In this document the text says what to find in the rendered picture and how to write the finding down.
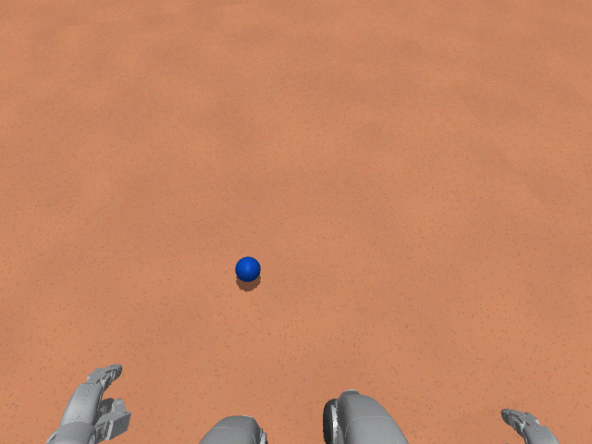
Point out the left robot arm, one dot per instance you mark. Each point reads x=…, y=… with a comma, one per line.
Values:
x=73, y=433

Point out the ball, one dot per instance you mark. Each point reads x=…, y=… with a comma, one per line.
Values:
x=247, y=269

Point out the right robot hand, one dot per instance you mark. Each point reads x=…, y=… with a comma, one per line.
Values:
x=528, y=427

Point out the left robot hand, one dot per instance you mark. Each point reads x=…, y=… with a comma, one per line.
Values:
x=109, y=417

